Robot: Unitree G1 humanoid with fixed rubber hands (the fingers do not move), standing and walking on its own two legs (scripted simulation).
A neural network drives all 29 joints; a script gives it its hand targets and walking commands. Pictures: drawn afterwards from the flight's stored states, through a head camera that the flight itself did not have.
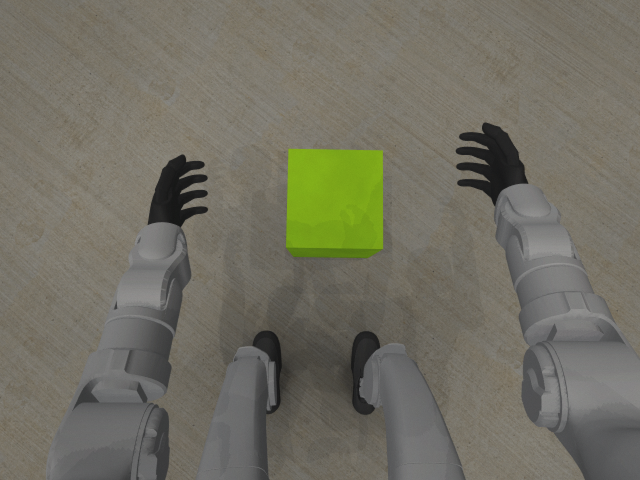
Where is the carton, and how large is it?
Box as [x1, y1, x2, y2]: [286, 149, 382, 257]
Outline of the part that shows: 288,149 286,247 292,255 328,257 368,257 382,248 382,150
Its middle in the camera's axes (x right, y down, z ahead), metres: +0.03 -0.08 +0.94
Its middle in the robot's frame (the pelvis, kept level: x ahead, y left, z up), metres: +0.50 -0.03 -0.56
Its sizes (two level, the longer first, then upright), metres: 0.210 0.200 0.250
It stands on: the floor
